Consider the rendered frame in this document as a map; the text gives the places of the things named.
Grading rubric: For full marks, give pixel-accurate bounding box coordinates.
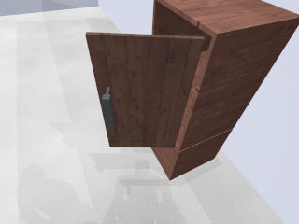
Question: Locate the handle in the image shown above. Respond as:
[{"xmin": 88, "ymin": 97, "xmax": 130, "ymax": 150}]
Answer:
[{"xmin": 102, "ymin": 87, "xmax": 115, "ymax": 131}]

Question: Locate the cupboard door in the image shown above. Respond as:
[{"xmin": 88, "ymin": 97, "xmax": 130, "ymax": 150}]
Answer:
[{"xmin": 85, "ymin": 32, "xmax": 205, "ymax": 148}]

